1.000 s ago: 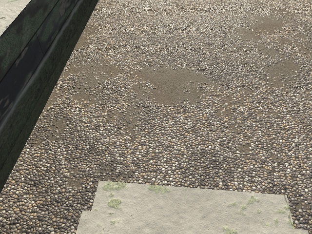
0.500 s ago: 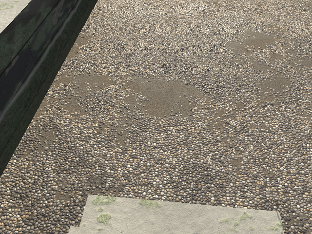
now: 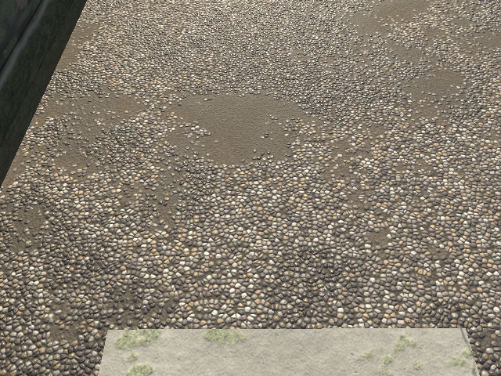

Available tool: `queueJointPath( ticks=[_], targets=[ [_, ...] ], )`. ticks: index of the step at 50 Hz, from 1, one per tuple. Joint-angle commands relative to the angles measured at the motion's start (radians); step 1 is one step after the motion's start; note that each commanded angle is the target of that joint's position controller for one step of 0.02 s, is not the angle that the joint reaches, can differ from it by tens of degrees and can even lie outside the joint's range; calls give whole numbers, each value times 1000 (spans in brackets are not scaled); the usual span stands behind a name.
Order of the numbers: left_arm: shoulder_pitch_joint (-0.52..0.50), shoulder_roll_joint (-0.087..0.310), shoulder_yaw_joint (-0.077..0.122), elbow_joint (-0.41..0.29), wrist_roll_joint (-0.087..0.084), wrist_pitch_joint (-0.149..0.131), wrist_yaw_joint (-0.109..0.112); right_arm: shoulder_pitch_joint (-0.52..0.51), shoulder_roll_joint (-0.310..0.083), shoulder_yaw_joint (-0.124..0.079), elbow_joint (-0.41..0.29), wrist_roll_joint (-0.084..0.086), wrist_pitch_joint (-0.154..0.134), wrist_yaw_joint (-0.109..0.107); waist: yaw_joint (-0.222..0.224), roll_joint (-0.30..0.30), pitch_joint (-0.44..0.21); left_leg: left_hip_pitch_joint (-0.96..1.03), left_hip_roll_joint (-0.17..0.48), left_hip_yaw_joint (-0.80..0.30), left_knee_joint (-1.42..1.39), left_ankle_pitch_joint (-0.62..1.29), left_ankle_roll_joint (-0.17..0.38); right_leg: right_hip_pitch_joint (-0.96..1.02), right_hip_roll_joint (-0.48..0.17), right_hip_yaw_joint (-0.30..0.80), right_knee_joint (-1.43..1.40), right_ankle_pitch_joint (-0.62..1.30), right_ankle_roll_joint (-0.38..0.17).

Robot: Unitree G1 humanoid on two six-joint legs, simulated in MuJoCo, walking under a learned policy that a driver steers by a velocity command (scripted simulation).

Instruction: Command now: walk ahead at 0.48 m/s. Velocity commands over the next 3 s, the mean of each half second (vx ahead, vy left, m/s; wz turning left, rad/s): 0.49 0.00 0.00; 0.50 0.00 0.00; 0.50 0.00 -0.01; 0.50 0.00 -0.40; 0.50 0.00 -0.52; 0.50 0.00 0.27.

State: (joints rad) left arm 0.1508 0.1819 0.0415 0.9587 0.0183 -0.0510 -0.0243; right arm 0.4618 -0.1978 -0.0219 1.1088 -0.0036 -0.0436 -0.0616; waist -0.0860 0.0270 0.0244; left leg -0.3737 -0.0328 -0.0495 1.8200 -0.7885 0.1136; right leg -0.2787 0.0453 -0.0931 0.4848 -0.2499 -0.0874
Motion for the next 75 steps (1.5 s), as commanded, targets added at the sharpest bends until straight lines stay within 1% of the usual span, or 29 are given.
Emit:
queueJointPath(
  ticks=[1,4,6,8,12,18,21,22,23,24,25,26,29,31,36,39,45,48,49,50,51,53,54,55,56,60,66,72,75],
  targets=[
    [370,182,52,58,0,8,15,22,-139,-38,-60,-35,3,0,137,-91,-127,-704,93,-55,16,196,-17,529,-511,502,-27,194,-297],
    [264,82,2,62,13,-30,27,-123,-74,-47,-71,-35,33,45,28,-15,150,-401,125,-65,-583,589,-85,-131,-328,299,-97,216,-161],
    [296,148,13,77,6,-34,33,-109,-18,-37,-59,-75,59,59,23,-130,95,-233,98,25,-664,678,-94,-219,-281,272,-92,355,-174],
    [284,162,21,52,1,-32,27,-72,-41,-42,-43,-56,65,67,-3,-131,40,-217,96,39,-637,838,-65,-181,-274,267,-30,364,-159],
    [258,87,-7,73,-17,-60,43,-332,-55,-39,-125,-48,2,93,63,-41,66,-72,76,57,-1109,1411,-46,-232,-152,180,82,-160,-89],
    [414,92,-8,132,35,4,62,-448,-65,-23,-209,-10,4,77,208,-106,188,-144,110,66,-1410,1110,-42,64,-199,227,339,109,-108],
    [421,132,-7,162,46,26,87,11,-114,-58,-60,-25,-8,71,22,-9,17,343,97,114,-1584,1077,-10,0,-148,169,895,287,-124],
    [436,132,7,164,26,18,72,126,-173,-77,-18,-26,-1,84,-29,154,-67,552,155,67,-1487,1204,14,-167,-11,86,1293,-190,-87],
    [542,70,3,128,-25,10,75,163,-190,-61,-31,-27,-2,99,50,242,-220,895,338,-103,-1027,1649,70,-538,30,127,1611,-719,-48],
    [494,110,3,91,-31,5,84,196,-204,-64,-30,7,13,109,5,161,-301,909,405,-207,-1079,1486,98,-679,-4,141,1652,-647,-49],
    [330,110,-3,20,-20,1,82,151,-261,-83,-44,6,17,87,-26,247,-205,785,497,-401,-1341,728,229,-883,-22,140,1544,-442,-39],
    [209,158,16,15,18,15,69,38,-142,-53,-68,0,21,79,13,31,-47,511,436,-372,-1471,417,201,-812,-81,160,1381,-314,-17],
    [220,100,27,56,24,50,40,-72,-77,-19,-81,-20,-33,59,147,1,149,-56,297,-184,-1449,666,119,-475,-121,210,781,59,63],
    [223,51,19,68,58,74,27,-7,-139,-31,-55,-18,-46,53,141,72,81,-45,293,-205,-1438,837,161,-411,-116,149,736,81,83],
    [22,107,43,-9,33,48,4,69,-77,-16,-49,-11,-52,49,91,14,85,141,252,-236,-1332,528,133,-618,-125,252,499,478,41],
    [-54,84,33,-37,34,20,-23,-13,-76,-10,-75,-13,-58,43,90,-30,67,-96,169,-104,-1261,335,87,-285,-86,126,280,819,42],
    [-221,69,8,-119,0,20,-22,114,-82,-19,-54,-54,-19,25,-77,36,193,138,173,-129,-1076,513,92,-318,-116,107,-45,572,43],
    [8,91,23,-42,2,3,6,149,-96,-21,-16,-61,-2,4,-10,-38,118,181,161,-78,-756,742,102,-37,-111,54,-223,519,5],
    [310,117,41,54,0,5,8,87,-119,-21,-17,-59,0,11,146,-26,-32,76,147,-35,-486,872,99,290,-77,-23,-143,604,-5],
    [377,180,59,86,14,9,0,121,-116,-36,-14,-27,-4,28,173,-163,-83,-46,11,37,-133,487,61,428,-165,95,-218,585,-34],
    [463,220,50,95,25,3,-24,221,-42,-30,-23,13,-9,23,119,-276,-235,-445,-54,24,267,-190,11,833,-358,239,283,1201,-95],
    [488,259,65,83,-12,15,-12,45,-100,-28,-117,25,-13,7,200,-249,-300,-820,-14,50,353,5,-1,824,-527,494,68,575,-257],
    [349,150,36,49,-13,25,4,-112,-131,-38,-128,-20,2,19,169,-66,-94,-793,63,31,123,206,-1,544,-400,429,-85,135,-192],
    [312,155,29,40,4,11,12,-84,-109,-46,-123,-31,11,34,123,-174,-31,-685,73,-13,16,275,-17,327,-466,498,-94,115,-241],
    [257,80,1,47,17,-14,12,-92,-119,-53,-92,-44,18,40,67,-51,85,-600,112,-95,-253,470,-29,125,-375,410,-62,206,-171],
    [274,159,12,63,0,-46,33,-133,-19,-33,-85,-78,46,76,23,-125,73,-287,116,24,-683,695,-107,-123,-281,280,-124,474,-174],
    [288,96,1,68,-2,-70,40,-418,-60,-43,-161,-44,-15,121,101,-34,69,-180,104,42,-1120,1370,-57,-96,-165,235,-22,-119,-119],
    [439,91,1,114,42,-43,44,-632,-51,-22,-258,-13,-18,111,254,-79,200,-326,118,49,-1381,1183,-75,171,-188,279,181,3,-131],
    [463,88,-10,131,55,-17,63,-519,-73,-29,-228,-9,-30,109,232,-30,163,-123,145,30,-1545,1185,-53,205,-164,299,373,163,-125]
  ],
)
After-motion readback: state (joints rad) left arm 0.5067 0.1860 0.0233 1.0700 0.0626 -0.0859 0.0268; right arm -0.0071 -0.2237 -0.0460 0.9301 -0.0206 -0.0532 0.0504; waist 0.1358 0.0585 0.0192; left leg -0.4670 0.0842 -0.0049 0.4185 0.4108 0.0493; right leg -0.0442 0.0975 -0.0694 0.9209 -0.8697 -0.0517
